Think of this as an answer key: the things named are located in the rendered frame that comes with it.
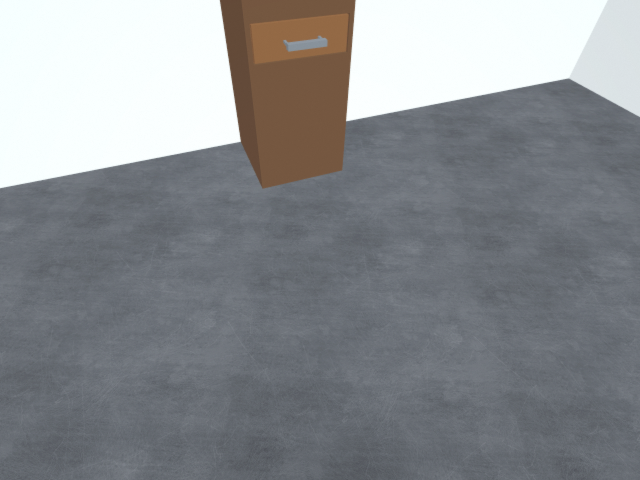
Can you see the drawer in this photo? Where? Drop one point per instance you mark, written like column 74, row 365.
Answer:
column 267, row 38

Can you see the handle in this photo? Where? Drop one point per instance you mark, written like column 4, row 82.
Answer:
column 306, row 44

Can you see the cabinet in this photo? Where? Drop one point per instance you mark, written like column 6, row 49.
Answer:
column 291, row 113

